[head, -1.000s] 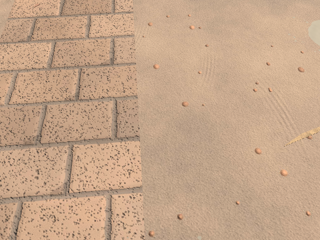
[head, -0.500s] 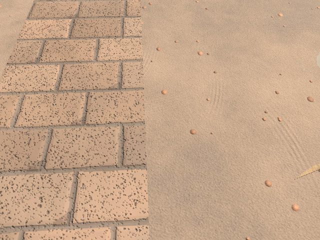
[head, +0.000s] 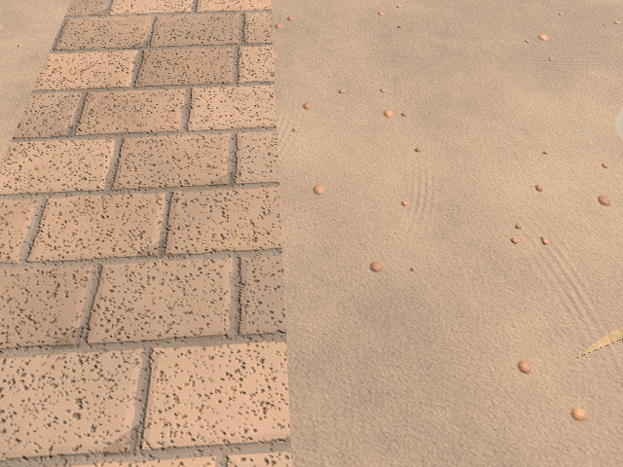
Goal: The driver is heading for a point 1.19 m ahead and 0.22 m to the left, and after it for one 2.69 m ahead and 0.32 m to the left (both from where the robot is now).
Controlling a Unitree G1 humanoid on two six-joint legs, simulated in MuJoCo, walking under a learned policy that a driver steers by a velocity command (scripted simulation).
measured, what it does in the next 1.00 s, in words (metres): walks ahead: right foot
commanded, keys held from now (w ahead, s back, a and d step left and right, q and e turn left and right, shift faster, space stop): w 1.00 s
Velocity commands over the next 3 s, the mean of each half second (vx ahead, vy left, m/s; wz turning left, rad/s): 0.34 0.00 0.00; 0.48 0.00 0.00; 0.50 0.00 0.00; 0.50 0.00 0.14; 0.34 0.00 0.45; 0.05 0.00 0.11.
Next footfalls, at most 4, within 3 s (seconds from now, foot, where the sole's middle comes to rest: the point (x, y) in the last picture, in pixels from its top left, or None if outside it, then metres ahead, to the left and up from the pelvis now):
0.68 right None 0.44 -0.09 -0.78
1.22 left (255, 379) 0.72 0.16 -0.77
1.78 right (353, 274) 1.03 -0.08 -0.78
2.32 left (260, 203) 1.30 0.19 -0.77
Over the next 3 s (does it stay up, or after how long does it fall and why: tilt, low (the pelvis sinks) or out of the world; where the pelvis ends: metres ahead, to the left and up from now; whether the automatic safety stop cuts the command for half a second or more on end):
stays up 1.29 0.07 0.00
